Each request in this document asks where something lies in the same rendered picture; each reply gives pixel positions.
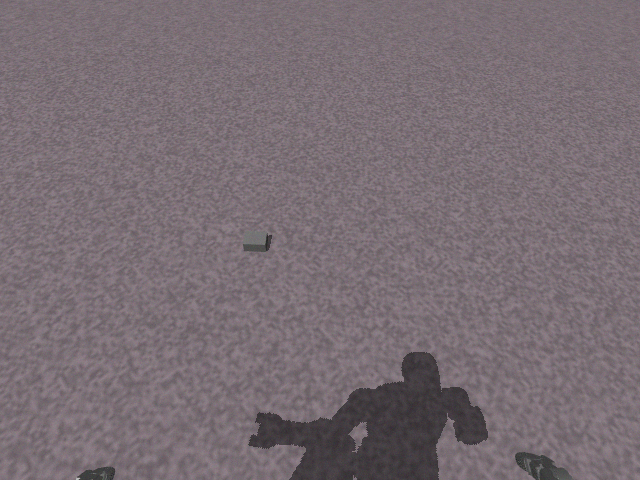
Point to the right robot hand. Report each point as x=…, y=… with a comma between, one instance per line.
x=541, y=467

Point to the small box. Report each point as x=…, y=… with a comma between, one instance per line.
x=255, y=241

